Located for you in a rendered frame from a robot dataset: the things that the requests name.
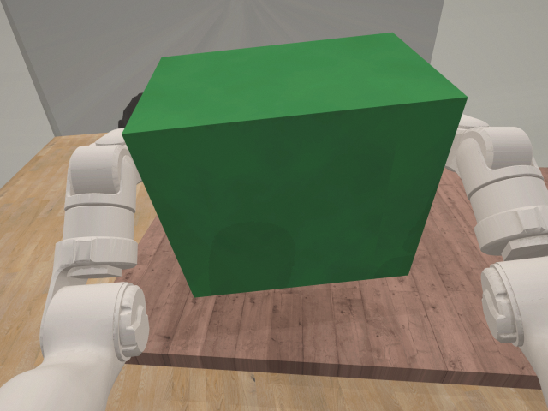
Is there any robot right upper arm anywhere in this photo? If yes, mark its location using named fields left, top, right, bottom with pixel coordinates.
left=481, top=256, right=548, bottom=407

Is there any left robot hand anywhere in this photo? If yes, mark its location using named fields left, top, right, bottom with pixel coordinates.
left=118, top=92, right=143, bottom=128

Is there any right robot forearm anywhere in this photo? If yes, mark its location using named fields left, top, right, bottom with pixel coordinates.
left=444, top=114, right=548, bottom=261

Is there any robot left upper arm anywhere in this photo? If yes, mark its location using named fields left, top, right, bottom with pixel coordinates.
left=0, top=282, right=149, bottom=411

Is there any table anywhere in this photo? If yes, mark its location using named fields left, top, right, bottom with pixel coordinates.
left=114, top=167, right=548, bottom=390

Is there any carton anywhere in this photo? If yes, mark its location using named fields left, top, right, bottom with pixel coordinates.
left=122, top=33, right=468, bottom=298

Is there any left robot forearm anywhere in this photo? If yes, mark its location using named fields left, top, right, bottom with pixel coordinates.
left=39, top=128, right=142, bottom=357

